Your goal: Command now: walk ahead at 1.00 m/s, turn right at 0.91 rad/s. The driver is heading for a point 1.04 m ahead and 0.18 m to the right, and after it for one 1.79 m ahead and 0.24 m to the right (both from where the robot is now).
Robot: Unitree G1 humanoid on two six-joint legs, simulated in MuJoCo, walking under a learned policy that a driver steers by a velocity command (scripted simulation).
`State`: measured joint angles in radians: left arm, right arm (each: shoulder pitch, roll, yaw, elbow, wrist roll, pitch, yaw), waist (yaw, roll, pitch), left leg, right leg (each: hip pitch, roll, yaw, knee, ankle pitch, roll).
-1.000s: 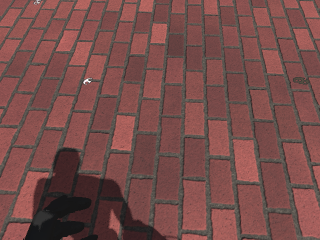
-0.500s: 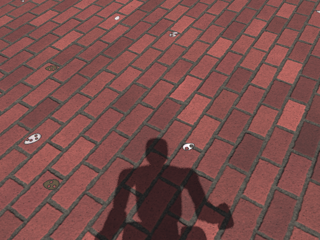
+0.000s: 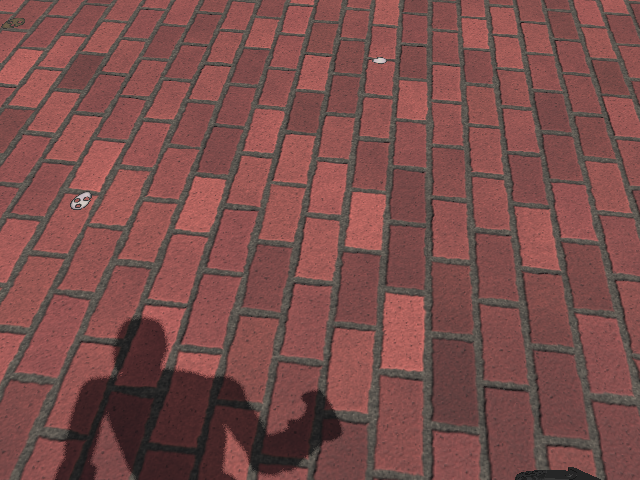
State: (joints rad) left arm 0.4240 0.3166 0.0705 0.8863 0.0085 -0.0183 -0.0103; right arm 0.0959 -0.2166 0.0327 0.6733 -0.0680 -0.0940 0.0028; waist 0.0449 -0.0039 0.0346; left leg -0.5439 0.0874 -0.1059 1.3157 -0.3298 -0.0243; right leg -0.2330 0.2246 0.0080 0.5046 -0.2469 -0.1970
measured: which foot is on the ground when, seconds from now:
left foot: up 0.00-0.24, down 0.26-0.72, up 0.74-1.00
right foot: down 0.00-0.26, up 0.28-0.68, down 0.70-1.00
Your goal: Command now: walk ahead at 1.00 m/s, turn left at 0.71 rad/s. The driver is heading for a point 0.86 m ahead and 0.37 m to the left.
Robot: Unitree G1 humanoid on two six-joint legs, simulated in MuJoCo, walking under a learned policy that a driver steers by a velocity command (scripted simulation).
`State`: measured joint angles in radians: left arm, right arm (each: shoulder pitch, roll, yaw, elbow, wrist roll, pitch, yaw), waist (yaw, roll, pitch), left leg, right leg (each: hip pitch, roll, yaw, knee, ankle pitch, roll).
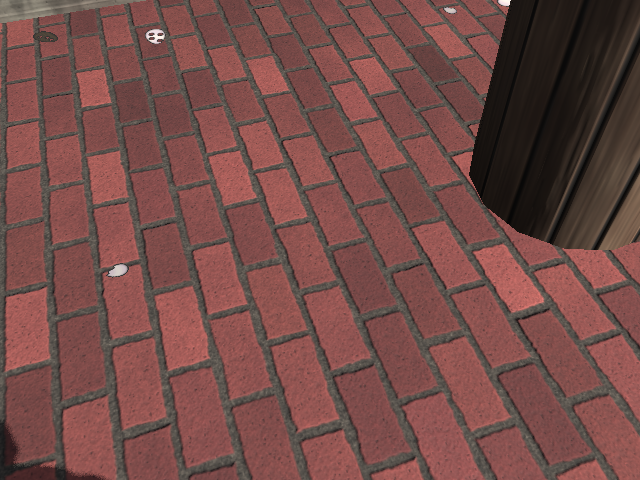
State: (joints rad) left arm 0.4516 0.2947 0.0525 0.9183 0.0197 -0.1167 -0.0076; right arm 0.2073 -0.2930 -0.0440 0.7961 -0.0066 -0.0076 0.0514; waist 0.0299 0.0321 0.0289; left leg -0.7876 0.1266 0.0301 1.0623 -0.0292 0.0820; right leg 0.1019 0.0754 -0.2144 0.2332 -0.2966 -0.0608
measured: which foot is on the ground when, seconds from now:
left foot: up 0.00-0.14, down 0.16-0.58, up 0.60-0.98, down 1.00-1.00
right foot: down 0.00-0.16, up 0.18-0.56, down 0.58-1.00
